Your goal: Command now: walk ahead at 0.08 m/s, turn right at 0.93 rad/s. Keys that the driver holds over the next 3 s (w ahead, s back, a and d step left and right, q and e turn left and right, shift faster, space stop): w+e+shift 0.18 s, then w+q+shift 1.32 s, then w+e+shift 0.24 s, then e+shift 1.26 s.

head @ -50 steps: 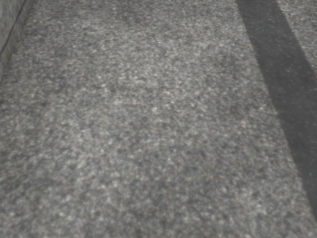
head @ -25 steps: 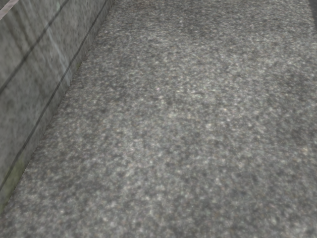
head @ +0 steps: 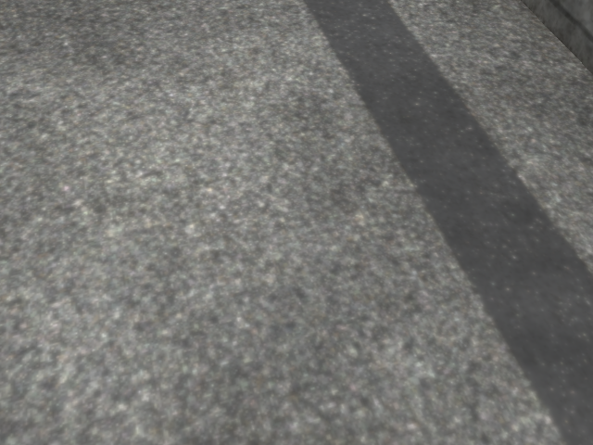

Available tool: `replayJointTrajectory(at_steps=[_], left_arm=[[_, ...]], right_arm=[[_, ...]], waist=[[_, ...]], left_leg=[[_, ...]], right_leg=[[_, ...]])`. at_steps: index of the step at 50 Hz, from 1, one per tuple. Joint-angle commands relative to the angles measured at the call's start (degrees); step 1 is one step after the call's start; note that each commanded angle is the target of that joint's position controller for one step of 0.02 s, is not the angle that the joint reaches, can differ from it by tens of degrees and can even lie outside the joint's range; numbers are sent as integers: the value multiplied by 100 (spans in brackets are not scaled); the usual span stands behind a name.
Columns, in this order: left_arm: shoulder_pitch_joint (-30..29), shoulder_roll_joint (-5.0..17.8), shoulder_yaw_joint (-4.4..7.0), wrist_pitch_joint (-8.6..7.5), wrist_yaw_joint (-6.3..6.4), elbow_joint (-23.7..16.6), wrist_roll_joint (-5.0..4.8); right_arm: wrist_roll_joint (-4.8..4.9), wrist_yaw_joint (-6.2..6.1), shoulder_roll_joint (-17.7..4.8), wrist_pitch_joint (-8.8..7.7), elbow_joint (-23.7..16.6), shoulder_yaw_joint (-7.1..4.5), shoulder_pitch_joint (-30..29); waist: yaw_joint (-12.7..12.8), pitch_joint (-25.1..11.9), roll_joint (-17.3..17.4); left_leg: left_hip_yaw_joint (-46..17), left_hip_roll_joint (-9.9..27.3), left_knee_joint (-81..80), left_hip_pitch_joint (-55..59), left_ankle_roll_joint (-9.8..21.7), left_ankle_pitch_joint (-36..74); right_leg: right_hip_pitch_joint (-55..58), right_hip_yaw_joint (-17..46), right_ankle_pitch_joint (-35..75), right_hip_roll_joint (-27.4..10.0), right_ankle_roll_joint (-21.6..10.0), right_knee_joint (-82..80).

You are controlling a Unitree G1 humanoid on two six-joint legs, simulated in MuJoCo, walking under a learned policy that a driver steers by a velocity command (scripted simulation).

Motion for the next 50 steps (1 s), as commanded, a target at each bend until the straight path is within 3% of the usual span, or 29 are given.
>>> replayJointTrajectory(at_steps=[1, 3, 5, 8, 9, 10, 11, 12, 13, 15, 16, 19, 21, 24, 27, 29, 31, 32, 33, 34, 35, 36, 37, 38, 40, 42, 45, 47, 50], left_arm=[[-622, 123, -32, -107, 10, -674, -63], [-912, 259, -45, -77, -63, -829, 24], [-1247, 292, -65, -128, -258, -1054, 65], [-1206, 336, -33, -203, -348, -948, -56], [-835, 258, -49, -234, -317, -788, -30], [198, 172, -64, -328, -238, -398, 67], [1590, 512, 26, -448, -103, 21, 280], [1893, 1138, 116, -551, 66, -137, 128], [1746, 888, 26, -534, 181, -153, 45], [1376, 540, -112, -582, 252, -50, 123], [1001, 530, -142, -666, 219, -77, 90], [876, 391, -214, -1034, 284, -65, 159], [841, 324, -226, -1123, 302, 40, 171], [1213, 5, -351, -1154, 314, 401, 69], [1160, 243, -321, -1260, 384, 638, 96], [1150, 499, -251, -1250, 523, 645, 157], [828, 853, -133, -1088, 652, 621, 255], [439, 1047, -75, -987, 667, 497, 279], [29, 959, -62, -949, 601, 407, 158], [-300, -312, -426, -1114, 470, 149, 303], [131, -232, -468, -1216, 385, -421, 102], [-7, 121, -500, -1360, 353, -495, 194], [-84, 271, -493, -1410, 336, -470, 192], [-159, 216, -529, -1344, 354, -473, 294], [-10, 97, -605, -1029, 328, -467, 443], [-596, 85, -658, -893, 298, -761, 397], [-1406, -95, -749, -904, 216, -1051, 196], [-1632, -123, -755, -924, 220, -1097, 110], [-1468, 144, -654, -991, 301, -1054, 108]], right_arm=[[3, -33, -1035, 31, -157, -392, 489], [-92, 16, -1024, 10, -89, -394, 659], [-162, 77, -1184, -135, -106, -454, 683], [-83, 132, -1471, -304, 109, -616, 670], [-25, 140, -1475, -284, 127, -619, 436], [54, 166, -1377, -249, 126, -578, 156], [91, 252, -831, -208, 173, -388, 244], [49, 347, -413, -265, -309, -261, -294], [-90, 418, -795, -262, -369, -336, -806], [81, 631, -894, -382, -21, -337, -284], [63, 728, -940, -322, 213, -367, 65], [182, 727, -694, -185, 648, -351, 532], [212, 632, -655, -169, 457, -307, 14], [216, 642, -514, -171, 354, -170, -574], [136, 776, -310, -193, 209, -25, -685], [203, 695, -549, -146, 336, -75, -355], [161, 594, -940, -96, 685, -214, 1091], [112, 534, -1275, -78, 1070, -388, 2382], [141, 454, -1575, -113, 1284, -584, 3101], [244, 395, -1603, -71, 1329, -588, 2442], [181, 379, -1740, -27, 1061, -594, 1730], [133, 329, -1463, -65, 895, -591, 1703], [108, 286, -1105, -104, 988, -516, 1570], [84, 278, -1011, -181, 1008, -471, 1360], [90, 248, -1024, -374, 949, -416, 1071], [159, 297, -1113, -530, 903, -422, 976], [229, 316, -1157, -567, 944, -487, 1132], [262, 352, -1286, -553, 1014, -552, 1390], [221, 306, -1450, -531, 1000, -630, 1357]], waist=[[-401, -547, 1158], [-583, -583, 1428], [-624, -248, 1382], [-377, -319, 435], [-117, -345, 376], [446, -510, 95], [1041, -1050, -1308], [1182, -805, -2120], [1229, -293, -970], [643, 0, -200], [322, 60, -190], [128, 69, -286], [110, 519, -183], [196, 816, -185], [0, 522, -22], [-206, 60, -350], [-1038, -776, -621], [-1650, -1250, -559], [-2101, -1309, 127], [-1239, -736, 1482], [-550, -1526, 1618], [-624, -1270, 626], [-311, -533, -95], [-19, -89, -486], [365, 332, -531], [293, 579, -318], [-129, 454, 154], [-433, 126, 385], [-390, -292, 546]], left_leg=[[-587, 1511, -304, 1124, 734, 3062], [-881, 1638, -1007, 994, 776, -524], [-1036, 1828, -1482, 732, 682, -1830], [-764, 2096, -1327, 608, 418, -1426], [-400, 1987, -1044, 327, 293, -1125], [221, 1600, -39, -723, 121, -60], [1043, 848, 2405, -2132, 49, 257], [538, -70, 3832, -4580, -190, -1563], [-335, 275, 4395, -5230, -128, -1139], [-580, 570, 4255, -4660, -50, -90], [-585, 572, 4176, -4276, -83, 202], [-847, 119, 4694, -3631, -89, 799], [-904, 21, 4118, -3660, -40, 1240], [-465, 14, 3268, -3969, 216, 1510], [214, -109, 2324, -3001, 573, 1732], [640, -536, 2156, -2368, 728, 1410], [536, -858, 2021, -967, 920, 756], [137, -859, 1766, 394, 1145, 323], [-646, -542, 796, 1592, 1571, 434], [-2005, 163, 1269, 2138, 1704, 852], [-4705, 954, -13, 2816, 2705, -211], [-5408, 1245, -1071, 2474, 2538, -1482], [-5126, 1173, -1421, 1479, 2275, -1709], [-4647, 936, -1477, 539, 2063, -1303], [-3770, 424, -1614, -796, 1883, -984], [-3168, 16, -1939, -1732, 1801, -365], [-2654, -377, -1792, -1724, 1405, 1179], [-2743, -263, -1578, -1004, 1210, 2386], [-2865, -141, -735, 72, 912, 3897]], right_leg=[[-478, -401, 41, -82, -63, -754], [-334, -432, -407, -135, -151, -1088], [-203, -647, -562, -129, -272, -1394], [474, -574, -549, -131, -724, -2048], [1062, -664, -326, -26, -860, -2498], [2662, -564, -133, 205, -1059, -3254], [4547, 789, -1111, -442, -1324, -4048], [5296, 3659, -2168, -2006, -1820, -4848], [4888, 3477, -1232, -2191, -1978, -4841], [4096, 1966, 114, -1611, -1550, -4820], [3726, 1355, 723, -1317, -1209, -4899], [2809, 120, 2528, -886, -643, -4943], [2286, -224, 2038, -827, -494, -5471], [2651, -723, 3389, -785, -507, -5735], [2852, -1174, 6295, -948, -286, -5509], [3501, -1280, 9127, -1037, -185, -4780], [3696, -1240, 10461, -1249, -127, -2680], [3025, -1105, 9993, -1256, -163, -946], [1813, -1216, 6456, -453, -254, 1873], [-707, -678, -262, 582, -384, 3828], [-2098, 517, -345, 638, -246, 4419], [-2305, 841, 101, 239, -386, 3833], [-2148, 814, 450, -46, -418, 3134], [-1832, 730, 370, -243, -350, 2665], [-1355, 598, 208, -538, -143, 1866], [-887, 237, 691, -678, 1, 633], [-103, 1, 2247, -552, 43, -1334], [202, -104, 2840, -276, -50, -2056], [776, 3, 2552, 50, -190, -2916]])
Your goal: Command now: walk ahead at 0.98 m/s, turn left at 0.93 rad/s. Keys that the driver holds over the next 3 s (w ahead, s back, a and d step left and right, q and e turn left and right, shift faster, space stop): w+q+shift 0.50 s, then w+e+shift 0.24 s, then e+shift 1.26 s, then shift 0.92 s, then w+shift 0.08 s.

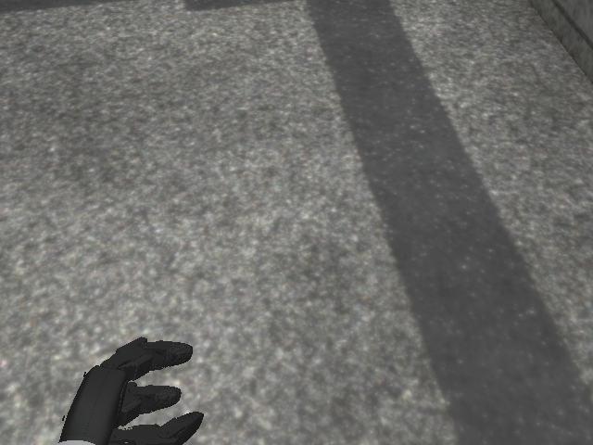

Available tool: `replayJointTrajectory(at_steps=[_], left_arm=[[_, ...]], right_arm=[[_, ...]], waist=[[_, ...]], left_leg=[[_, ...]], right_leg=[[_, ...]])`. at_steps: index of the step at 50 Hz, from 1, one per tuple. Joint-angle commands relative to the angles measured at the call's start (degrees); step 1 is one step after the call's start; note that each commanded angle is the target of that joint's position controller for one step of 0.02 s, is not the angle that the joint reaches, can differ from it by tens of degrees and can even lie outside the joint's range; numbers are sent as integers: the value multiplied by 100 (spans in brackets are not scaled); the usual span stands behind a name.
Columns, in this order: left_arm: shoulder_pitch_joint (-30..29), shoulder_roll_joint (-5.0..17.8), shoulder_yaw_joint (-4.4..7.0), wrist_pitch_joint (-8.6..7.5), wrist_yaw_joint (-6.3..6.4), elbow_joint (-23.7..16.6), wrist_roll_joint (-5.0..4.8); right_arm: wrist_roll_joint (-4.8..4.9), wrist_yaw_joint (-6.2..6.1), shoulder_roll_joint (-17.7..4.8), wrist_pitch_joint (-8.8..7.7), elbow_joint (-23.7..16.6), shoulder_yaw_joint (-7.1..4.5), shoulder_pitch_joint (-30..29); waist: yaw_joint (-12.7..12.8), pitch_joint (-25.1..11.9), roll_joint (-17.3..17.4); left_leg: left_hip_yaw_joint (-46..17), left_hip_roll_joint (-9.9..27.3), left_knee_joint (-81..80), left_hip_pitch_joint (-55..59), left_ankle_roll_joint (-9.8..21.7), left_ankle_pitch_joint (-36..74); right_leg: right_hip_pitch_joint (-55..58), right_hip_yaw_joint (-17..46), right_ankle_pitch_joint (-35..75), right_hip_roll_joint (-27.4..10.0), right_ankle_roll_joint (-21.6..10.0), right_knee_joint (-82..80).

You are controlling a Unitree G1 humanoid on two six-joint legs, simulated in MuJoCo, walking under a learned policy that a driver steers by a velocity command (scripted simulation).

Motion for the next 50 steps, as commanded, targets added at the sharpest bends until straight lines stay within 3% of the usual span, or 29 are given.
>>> replayJointTrajectory(at_steps=[1, 2, 3, 4, 5, 6, 8, 13, 16, 19, 21, 23, 25, 26, 27, 28, 29, 30, 32, 35, 38, 41, 43, 45, 46, 47, 48, 49, 50], left_arm=[[412, 876, 337, -106, 120, -140, -47], [1330, 1150, 478, -142, 194, 69, -97], [2669, 1454, 648, -171, 303, 398, -63], [3807, 1771, 775, -188, 413, 637, 121], [2969, 2206, 876, -149, 348, 507, 279], [2195, 1500, 837, -102, 300, 334, 204], [1936, 856, 684, -81, 234, 528, 148], [2498, 480, 595, -316, 99, 1318, -61], [2223, 611, 611, -416, 93, 1407, -28], [2565, 798, 642, -416, 135, 1631, -24], [2781, 1055, 688, -374, 193, 1678, -17], [2869, 1411, 777, -229, 299, 1659, -18], [2380, 1679, 870, -40, 326, 1439, 16], [2388, 1468, 844, -16, 265, 1433, 49], [2570, 544, 618, -62, 195, 1157, 110], [2822, 753, 595, -146, 183, 627, -145], [2225, 1008, 608, -216, 205, 681, -174], [2160, 954, 582, -218, 204, 768, -204], [2329, 684, 510, -40, 131, 1033, -67], [2078, 464, 506, 221, -43, 1097, -84], [1293, 315, 466, 172, -108, 931, -174], [1018, 61, 366, 21, -219, 949, -158], [1392, 245, 431, -8, -269, 1132, -102], [2591, 680, 616, 58, -254, 1493, 22], [3659, 964, 763, 92, -188, 1762, 59], [4234, 1149, 896, 92, -59, 1928, -32], [3814, 1609, 968, 114, 18, 1880, -71], [3407, 1834, 1045, 98, 38, 1582, -85], [2644, 1577, 1049, 182, 100, 1169, -167]], right_arm=[[-35, -57, -1212, -72, -302, -330, -152], [-77, -35, -1419, -87, -356, -370, -410], [-113, -14, -1284, -155, -462, -341, -818], [-168, -38, -277, -216, -656, -85, -935], [214, -6, 63, -180, -1077, 89, -119], [-12, -74, -494, -48, -818, 53, -610], [-168, 71, -632, 81, -862, -10, -1264], [-241, 345, -38, 394, -1433, 191, -1976], [-212, 398, -105, 430, -1727, 244, -2444], [-226, 507, -102, 413, -1864, 309, -3112], [-215, 527, -82, 372, -1816, 323, -3189], [-198, 451, -270, 335, -1599, 247, -2546], [-179, 295, -725, 283, -957, -12, -410], [-187, 147, -911, 287, -599, -171, 165], [-169, 31, -1353, 331, -645, -257, -350], [-255, -21, -1582, 386, -920, -303, -333], [-253, -93, -1253, 371, -871, -294, -283], [-258, -146, -987, 284, -743, -223, -509], [-264, -154, -601, 15, -647, -73, -816], [-176, -91, -361, -271, -315, 19, -722], [-130, 20, -186, -399, -182, 81, -621], [-10, -57, -193, -506, -131, 153, -565], [33, -195, -457, -522, -129, 104, -565], [16, -365, -687, -390, -222, 22, -778], [-9, -400, -783, -304, -326, -18, -1154], [56, -341, -690, -212, -349, -57, -1579], [-90, -292, 119, -190, -620, 134, -1037], [-29, -311, 131, -168, -838, 236, -101], [-159, -288, -97, -167, -881, 303, -217]], waist=[[525, -400, 310], [1103, -946, 335], [1824, -1541, 263], [2007, -2138, -943], [1069, -2756, -2810], [1147, -1791, -1411], [1109, -715, -248], [764, 99, -510], [543, 422, -537], [713, 848, -188], [684, 716, -291], [256, 173, -626], [-753, -844, -723], [-798, -961, -223], [37, -740, 1153], [168, -2207, 1131], [17, -1559, 184], [305, -580, -206], [789, -59, -791], [1000, 528, -394], [810, 838, -132], [693, 538, -35], [819, 110, 249], [1357, -502, 539], [1947, -839, 558], [2453, -793, -224], [1507, -655, -1520], [1040, -2246, -946], [915, -2235, -138]], left_leg=[[-814, 885, 802, -1076, 111, 5301], [-791, 860, 1955, -1160, -12, 5470], [-636, 663, 3415, -1935, -91, 4812], [-140, 321, 5418, -3059, -21, 424], [406, 51, 6675, -4546, -195, -681], [593, 629, 6830, -5015, -132, 146], [828, 1048, 6338, -4872, -231, 750], [952, 1524, 6016, -5221, -298, 973], [1227, 1491, 5168, -5026, -309, 1828], [1998, 1277, 3639, -4634, -107, 2203], [2480, 879, 2999, -3890, 113, 2138], [2627, 456, 2786, -3061, 273, 1701], [2199, 198, 2501, -703, 578, 1267], [1414, 449, 1885, 709, 749, 1143], [-315, 1609, 2102, 1211, 750, 1963], [-2723, 2671, 732, 2380, 1625, 1000], [-2776, 2657, -40, 1710, 1396, 245], [-2143, 2591, -226, 605, 1196, 315], [-1086, 2318, -436, -1123, 907, 1059], [219, 1898, -856, -1953, 463, 1674], [1655, 1294, -1013, -1850, -190, 4154], [2336, 1211, -717, -1501, -506, 5953], [2495, 1334, 14, -830, -743, 6925], [2505, 1513, 1712, -812, -981, 7700], [2424, 1573, 3274, -1288, -1071, 7277], [2618, 729, 6069, -1963, -1208, 3450], [2224, 44, 8200, -4011, -1312, -1520], [1020, 221, 8706, -4569, -1257, -1017], [740, 523, 8163, -4474, -1091, -314]], right_leg=[[2656, -478, -312, 790, -123, -553], [3659, -409, -768, 773, -176, -565], [5152, -170, -1320, 354, -274, -293], [6383, 1343, -3322, -1169, -314, -396], [6819, 4950, -4532, -2398, -932, -1965], [5939, 4436, -5523, -1968, -1017, -2170], [4615, 2377, -3432, -1474, -874, -2010], [3701, 103, -963, -1134, -568, -2426], [3287, -1060, 14, -847, -438, -2788], [3519, -1867, 1055, -591, -321, -3018], [3902, -2178, 3531, -605, -217, -2605], [4412, -2187, 5731, -792, -167, -1386], [3757, -1934, 5958, -1026, -324, 1304], [2454, -1890, 2472, -511, -315, 3260], [685, -1711, -3101, 318, -278, 5420], [-387, -435, -2824, 440, -274, 6076], [-755, -329, -2196, 235, -301, 5890], [-692, -387, -1935, 9, -341, 5506], [253, -139, -1849, -268, -345, 4834], [317, 78, -1681, -347, -322, 3726], [292, -428, -364, -89, -513, 2210], [1210, -1324, 1322, 352, -669, 514], [1791, -1581, 1614, 786, -760, -9], [3090, -1590, 990, 1274, -898, 1], [4097, -1203, 907, 1202, -1109, -46], [4604, -649, 1802, 720, -1567, -922], [5560, 654, 6554, -272, -1961, 291], [6449, 2375, 6649, -1273, -2874, -298], [5738, 2967, 4289, -1231, -2863, -1043]])
Over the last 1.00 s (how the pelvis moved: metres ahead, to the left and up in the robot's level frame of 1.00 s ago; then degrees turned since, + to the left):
0.62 -0.13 -0.01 15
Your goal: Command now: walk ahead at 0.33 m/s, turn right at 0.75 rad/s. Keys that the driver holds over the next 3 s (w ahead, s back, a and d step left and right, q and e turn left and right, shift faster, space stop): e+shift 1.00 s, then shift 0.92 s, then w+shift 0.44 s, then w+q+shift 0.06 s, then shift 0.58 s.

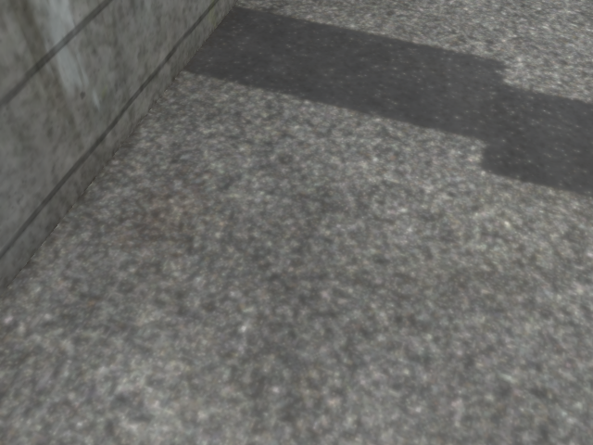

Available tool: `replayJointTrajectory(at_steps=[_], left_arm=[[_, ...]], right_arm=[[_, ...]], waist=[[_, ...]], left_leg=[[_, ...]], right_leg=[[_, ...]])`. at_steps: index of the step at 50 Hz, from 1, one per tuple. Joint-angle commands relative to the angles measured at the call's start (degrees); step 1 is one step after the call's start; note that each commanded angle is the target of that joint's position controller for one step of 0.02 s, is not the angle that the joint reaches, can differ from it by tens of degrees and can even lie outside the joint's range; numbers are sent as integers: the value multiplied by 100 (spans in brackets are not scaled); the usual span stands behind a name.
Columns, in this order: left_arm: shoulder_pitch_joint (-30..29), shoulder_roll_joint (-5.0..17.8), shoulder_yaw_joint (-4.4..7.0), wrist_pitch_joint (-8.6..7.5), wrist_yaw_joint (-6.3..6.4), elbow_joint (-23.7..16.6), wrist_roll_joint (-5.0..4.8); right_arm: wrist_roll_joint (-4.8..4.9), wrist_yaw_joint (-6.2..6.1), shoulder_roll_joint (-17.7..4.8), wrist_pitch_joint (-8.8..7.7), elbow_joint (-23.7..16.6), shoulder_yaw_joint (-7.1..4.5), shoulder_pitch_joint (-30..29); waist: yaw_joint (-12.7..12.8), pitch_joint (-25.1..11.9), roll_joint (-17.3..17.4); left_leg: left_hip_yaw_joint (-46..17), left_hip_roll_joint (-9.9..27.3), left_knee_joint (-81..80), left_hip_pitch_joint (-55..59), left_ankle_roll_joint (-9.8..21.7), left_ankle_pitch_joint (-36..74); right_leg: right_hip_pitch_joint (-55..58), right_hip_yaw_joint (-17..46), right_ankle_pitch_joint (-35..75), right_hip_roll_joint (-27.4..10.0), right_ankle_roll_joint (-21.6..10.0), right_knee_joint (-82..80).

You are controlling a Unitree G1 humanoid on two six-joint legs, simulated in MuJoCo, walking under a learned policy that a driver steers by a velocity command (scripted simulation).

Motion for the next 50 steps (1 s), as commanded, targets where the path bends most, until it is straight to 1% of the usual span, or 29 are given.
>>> replayJointTrajectory(at_steps=[1, 2, 3, 4, 5, 7, 9, 11, 14, 16, 18, 21, 23, 24, 25, 26, 27, 28, 29, 30, 31, 32, 34, 39, 42, 45, 48, 49, 50], left_arm=[[604, 993, 373, 186, 205, -392, -129], [493, 758, 298, 219, 203, -396, -158], [518, 727, 280, 205, 203, -398, -147], [592, 736, 269, 188, 184, -335, -131], [632, 876, 308, 155, 160, -322, -85], [620, 1049, 377, 148, 171, -355, -36], [634, 1070, 414, 236, 231, -405, -92], [639, 1092, 454, 363, 286, -472, -159], [664, 1111, 513, 498, 312, -562, -151], [707, 1128, 548, 528, 302, -594, -111], [687, 1160, 572, 531, 281, -630, -62], [480, 1212, 586, 532, 238, -722, -13], [155, 1202, 569, 534, 218, -825, -26], [-8, 1164, 544, 525, 217, -869, -85], [375, 815, 455, 501, 217, -837, -130], [721, 548, 381, 493, 251, -926, -149], [599, 1239, 521, 494, 235, -924, 56], [408, 1385, 576, 518, 193, -873, 123], [371, 1327, 572, 574, 126, -805, 100], [447, 1230, 550, 639, 58, -759, 45], [527, 1194, 527, 687, -7, -725, -12], [485, 1164, 501, 715, -39, -732, -54], [234, 1082, 449, 741, -66, -812, -86], [-313, 841, 351, 778, -163, -1010, -71], [-496, 708, 310, 811, -251, -1103, -112], [-698, 573, 259, 830, -285, -1237, -145], [-814, 586, 273, 795, -209, -1393, -123], [-723, 599, 293, 774, -188, -1394, -101], [-419, 605, 312, 721, -138, -1298, -53]], right_arm=[[-194, 29, -643, -14, -755, 11, 465], [-301, 28, -690, 81, -835, -15, 102], [-332, 11, -711, 235, -892, -13, 36], [-328, -13, -670, 391, -946, 6, -56], [-312, -41, -569, 482, -1000, 45, -132], [-259, -57, -480, 538, -1089, 85, -259], [-213, -60, -533, 583, -1182, 77, -514], [-195, -46, -584, 637, -1274, 63, -823], [-155, -23, -629, 640, -1352, 56, -1252], [-122, -23, -665, 580, -1370, 53, -1441], [-80, -24, -712, 495, -1365, 49, -1516], [0, -21, -802, 377, -1314, 35, -1385], [29, -52, -885, 335, -1209, 1, -1029], [-4, -97, -942, 303, -1141, -28, -789], [-38, -157, -1190, 300, -1154, -86, -892], [-57, -178, -1658, 381, -1369, -157, -906], [-78, -134, -1540, 463, -1270, -171, -732], [-40, -118, -1180, 513, -1251, -106, -746], [-36, -99, -986, 545, -1275, -61, -928], [-83, -92, -967, 577, -1336, -49, -1085], [-113, -108, -964, 592, -1372, -48, -1119], [-128, -97, -933, 593, -1386, -49, -1048], [-139, -67, -924, 573, -1362, -84, -828], [-148, -42, -1043, 531, -1188, -233, -298], [-181, 18, -1057, 496, -1154, -289, -302], [-183, 112, -1134, 474, -1144, -357, -361], [-44, 165, -1270, 491, -1075, -440, -209], [9, 182, -1283, 516, -1057, -455, -194], [66, 196, -1272, 561, -1016, -471, -168]], waist=[[-147, -1820, 639], [-217, -1257, 941], [-270, -962, 935], [-313, -820, 910], [-312, -866, 829], [-279, -1180, 549], [-150, -1377, 226], [3, -1385, -50], [223, -1125, -313], [331, -989, -450], [370, -937, -548], [277, -925, -625], [37, -854, -701], [-160, -801, -578], [82, -1011, 260], [196, -1273, 1283], [40, -1311, 1186], [44, -1091, 892], [84, -818, 792], [155, -761, 896], [159, -716, 1057], [129, -738, 1048], [3, -722, 1058], [-260, -718, 1153], [-260, -772, 1169], [-262, -824, 1195], [-312, -855, 1310], [-239, -888, 1252], [-36, -975, 964]], left_leg=[[-1024, 245, 1469, -2737, -14, 246], [-980, 396, 959, -2659, -59, 165], [-961, 518, 380, -2368, -115, 211], [-917, 597, -148, -2049, -182, 208], [-839, 601, -520, -1809, -223, 311], [-838, 597, -1064, -1806, -259, 661], [-941, 580, -1463, -2017, -276, 1076], [-1082, 539, -1769, -2266, -282, 1328], [-1271, 429, -2343, -2587, -256, 1310], [-1356, 327, -2767, -2615, -189, 1186], [-1402, 193, -3163, -2433, -88, 1029], [-1433, -10, -3914, -1637, 47, 826], [-1391, -56, -4921, -644, 80, 995], [-1383, 96, -5808, 69, 107, 1544], [-2011, 1036, -6298, 900, 307, 1760], [-3536, 2589, -6329, 1498, 836, 2290], [-3792, 2765, -6269, 1147, 1345, 2980], [-3116, 2484, -6185, 929, 1322, 3162], [-2344, 2028, -6152, 570, 1165, 3102], [-1837, 1723, -6134, 409, 1057, 3125], [-1490, 1604, -6110, 321, 1079, 3433], [-1255, 1565, -6097, 313, 1102, 3578], [-1011, 1617, -6113, 509, 1142, 3509], [-738, 1997, -6117, 1092, 1267, 3404], [-397, 2150, -6048, 1015, 1300, 3299], [59, 2244, -5835, 661, 1165, 3332], [271, 2463, -5474, 642, 880, 3337], [402, 2496, -5176, 562, 734, 3296], [640, 2418, -4652, 279, 468, 3004]], right_leg=[[3379, 3753, 3050, -2239, -1434, -1363], [2497, 3524, 2457, -1965, -1230, -1628], [1827, 3252, 2699, -1794, -1070, -1712], [1272, 2972, 2944, -1601, -930, -1765], [987, 2759, 3331, -1391, -826, -1692], [1117, 2607, 3695, -1149, -564, -1438], [1411, 2716, 3072, -991, -182, -1324], [1696, 3001, 1858, -853, 125, -1368], [2093, 3516, 411, -780, 248, -1471], [2359, 3792, 257, -805, 207, -1411], [2517, 3986, 669, -834, 137, -1225], [2347, 4240, 1483, -820, 118, -965], [1872, 4368, 1186, -636, 366, -917], [1441, 4258, 444, -413, 608, -714], [914, 3591, -1892, 34, 901, -33], [87, 2204, -3324, 708, 1145, 1391], [-240, 1637, -3174, 527, 1229, 2244], [-251, 1512, -2686, 132, 1270, 2739], [-192, 1428, -2266, -14, 1283, 3033], [-145, 1283, -1993, -51, 1321, 3386], [-167, 1111, -1858, -107, 1362, 3719], [-182, 986, -1757, -174, 1395, 3885], [-361, 818, -1637, -336, 1450, 3799], [-560, 603, -1672, -717, 1484, 2908], [-175, 442, -1740, -891, 1423, 2236], [604, 122, -1969, -892, 1243, 1405], [1071, -83, -1961, -798, 1028, 540], [1332, -101, -1822, -742, 946, 91], [1874, -31, -1232, -664, 853, -669]])
Over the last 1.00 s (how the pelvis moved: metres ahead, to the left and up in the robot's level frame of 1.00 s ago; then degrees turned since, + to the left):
0.85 0.22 -0.02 22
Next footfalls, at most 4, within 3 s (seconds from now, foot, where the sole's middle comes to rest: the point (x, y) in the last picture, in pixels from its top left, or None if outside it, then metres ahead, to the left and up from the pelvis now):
0.50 left None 0.32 0.12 -0.74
1.02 right None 0.12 0.00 -0.74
1.48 left None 0.29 0.09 -0.74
2.24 right None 0.10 -0.09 -0.74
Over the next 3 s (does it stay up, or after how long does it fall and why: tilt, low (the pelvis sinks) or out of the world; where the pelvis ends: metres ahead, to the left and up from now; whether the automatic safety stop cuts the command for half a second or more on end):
stays up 0.30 -0.31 0.03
